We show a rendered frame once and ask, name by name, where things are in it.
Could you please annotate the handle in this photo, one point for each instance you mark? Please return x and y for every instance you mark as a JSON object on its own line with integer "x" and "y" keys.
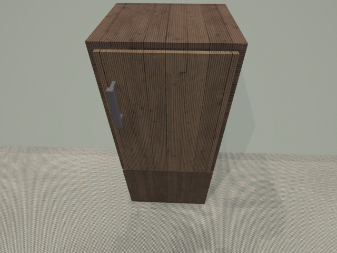
{"x": 111, "y": 96}

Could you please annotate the cupboard door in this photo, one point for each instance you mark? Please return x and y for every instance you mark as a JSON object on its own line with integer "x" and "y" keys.
{"x": 173, "y": 104}

